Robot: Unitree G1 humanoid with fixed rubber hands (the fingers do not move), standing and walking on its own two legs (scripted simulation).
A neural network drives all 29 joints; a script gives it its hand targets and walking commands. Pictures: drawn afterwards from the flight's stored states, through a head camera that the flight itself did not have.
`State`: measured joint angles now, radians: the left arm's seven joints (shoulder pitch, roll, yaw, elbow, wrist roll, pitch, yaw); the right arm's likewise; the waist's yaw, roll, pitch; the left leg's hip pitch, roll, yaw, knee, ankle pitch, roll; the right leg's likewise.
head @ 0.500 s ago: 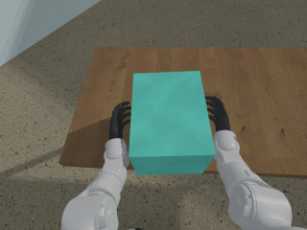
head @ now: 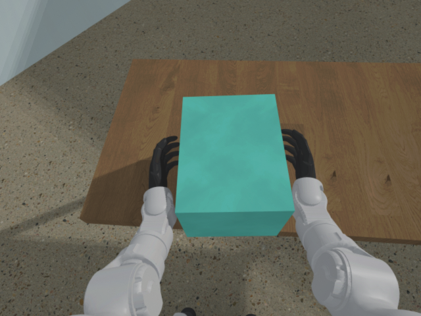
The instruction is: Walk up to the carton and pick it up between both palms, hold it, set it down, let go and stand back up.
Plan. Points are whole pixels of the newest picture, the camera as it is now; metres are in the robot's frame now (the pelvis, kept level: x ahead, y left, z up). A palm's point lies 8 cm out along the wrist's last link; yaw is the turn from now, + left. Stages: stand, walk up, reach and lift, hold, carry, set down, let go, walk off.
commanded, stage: reach and lift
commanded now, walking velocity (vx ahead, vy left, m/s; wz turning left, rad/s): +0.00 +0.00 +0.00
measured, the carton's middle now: (230, 166) +0.41 +0.00 -0.03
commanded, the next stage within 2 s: none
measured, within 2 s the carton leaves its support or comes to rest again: leaves its support in 0.82 s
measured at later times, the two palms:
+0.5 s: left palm (160, 179) +0.37 +0.14 -0.01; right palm (302, 169) +0.40 -0.14 +0.00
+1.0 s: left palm (153, 179) +0.35 +0.15 +0.02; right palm (306, 162) +0.39 -0.14 +0.04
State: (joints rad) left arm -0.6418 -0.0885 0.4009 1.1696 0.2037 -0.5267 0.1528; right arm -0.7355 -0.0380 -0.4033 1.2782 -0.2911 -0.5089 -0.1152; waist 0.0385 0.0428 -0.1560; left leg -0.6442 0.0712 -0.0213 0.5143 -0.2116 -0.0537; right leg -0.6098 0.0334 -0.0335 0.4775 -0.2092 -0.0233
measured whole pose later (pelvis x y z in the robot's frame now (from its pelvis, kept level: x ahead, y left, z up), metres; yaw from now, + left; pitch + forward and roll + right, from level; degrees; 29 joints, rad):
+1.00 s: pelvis -0.02 +0.00 -0.01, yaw +2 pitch +19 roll -2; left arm -0.60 -0.04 0.13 1.09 -0.08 -0.41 0.21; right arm -0.69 -0.10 -0.03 1.09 0.00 -0.28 -0.16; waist 0.01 0.07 -0.27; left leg -0.73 0.06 -0.07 0.63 -0.24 -0.05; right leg -0.67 0.02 -0.08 0.59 -0.25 -0.02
